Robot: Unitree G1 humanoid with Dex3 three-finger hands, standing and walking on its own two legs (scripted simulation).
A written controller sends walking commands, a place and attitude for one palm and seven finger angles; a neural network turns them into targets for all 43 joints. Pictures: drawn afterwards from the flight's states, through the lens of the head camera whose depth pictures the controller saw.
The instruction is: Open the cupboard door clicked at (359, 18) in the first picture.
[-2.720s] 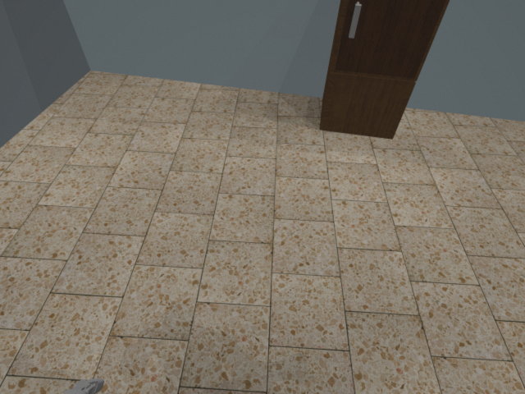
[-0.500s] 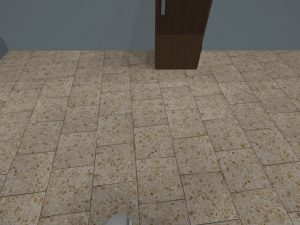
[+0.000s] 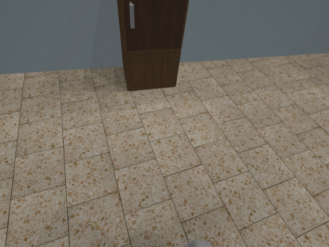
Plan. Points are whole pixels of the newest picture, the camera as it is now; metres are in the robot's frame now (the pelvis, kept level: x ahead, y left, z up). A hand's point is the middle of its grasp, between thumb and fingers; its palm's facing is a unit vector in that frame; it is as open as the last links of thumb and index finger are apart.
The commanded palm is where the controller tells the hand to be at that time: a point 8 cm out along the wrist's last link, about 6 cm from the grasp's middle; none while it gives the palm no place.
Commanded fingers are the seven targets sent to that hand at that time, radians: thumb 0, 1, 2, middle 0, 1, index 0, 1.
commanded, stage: walk to a spot facing it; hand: left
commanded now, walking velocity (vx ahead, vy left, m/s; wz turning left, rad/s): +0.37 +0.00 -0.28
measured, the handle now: (131, 15) +1.44 +0.33 -0.08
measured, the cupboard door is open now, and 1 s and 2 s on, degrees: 0 0 0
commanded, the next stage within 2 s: turn to face it in 1.34 s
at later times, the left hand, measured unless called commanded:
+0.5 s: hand (136, 178) +0.35 +0.11 -0.17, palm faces -0.09 -0.98 -0.17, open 7.2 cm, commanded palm none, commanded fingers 0.00 0.90 0.90 -0.20 -0.30 -0.20 -0.30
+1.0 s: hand (132, 140) +0.51 +0.16 -0.17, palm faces -0.14 -0.98 -0.15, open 7.4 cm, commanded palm none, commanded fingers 0.00 0.90 0.90 -0.20 -0.30 -0.20 -0.30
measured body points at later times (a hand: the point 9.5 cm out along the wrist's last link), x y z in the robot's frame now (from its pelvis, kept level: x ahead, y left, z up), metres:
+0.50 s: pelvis +0.22 -0.04 -0.01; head +0.25 -0.04 +0.44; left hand +0.36 +0.17 -0.15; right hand +0.11 -0.23 -0.16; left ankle +0.16 +0.09 -0.64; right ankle +0.25 -0.13 -0.74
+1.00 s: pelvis +0.45 -0.02 +0.01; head +0.46 +0.00 +0.46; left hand +0.51 +0.21 -0.16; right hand +0.40 -0.23 -0.14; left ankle +0.44 +0.09 -0.74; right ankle +0.44 -0.16 -0.65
